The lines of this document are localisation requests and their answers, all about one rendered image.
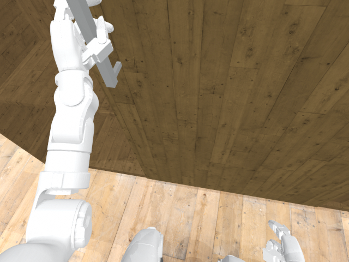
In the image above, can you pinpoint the left robot thigh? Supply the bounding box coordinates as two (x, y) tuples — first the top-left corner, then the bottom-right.
(121, 229), (164, 262)

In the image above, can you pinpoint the left robot forearm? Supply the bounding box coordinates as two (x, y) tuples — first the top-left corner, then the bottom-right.
(26, 69), (99, 242)

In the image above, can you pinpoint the handle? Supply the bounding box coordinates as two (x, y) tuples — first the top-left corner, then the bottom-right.
(66, 0), (122, 88)

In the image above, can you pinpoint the robot right hand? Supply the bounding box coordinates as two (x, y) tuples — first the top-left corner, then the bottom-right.
(263, 220), (305, 262)

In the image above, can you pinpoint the left robot upper arm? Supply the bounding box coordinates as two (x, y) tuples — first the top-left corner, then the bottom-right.
(0, 199), (92, 262)

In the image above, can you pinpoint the robot left hand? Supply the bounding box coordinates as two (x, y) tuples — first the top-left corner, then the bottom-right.
(50, 0), (114, 75)

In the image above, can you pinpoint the wardrobe door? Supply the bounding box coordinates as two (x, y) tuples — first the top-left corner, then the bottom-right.
(332, 193), (349, 204)
(72, 0), (349, 207)

